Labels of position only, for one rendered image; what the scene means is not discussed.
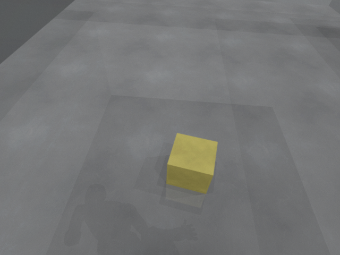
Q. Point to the carton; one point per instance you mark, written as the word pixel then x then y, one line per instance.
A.
pixel 191 163

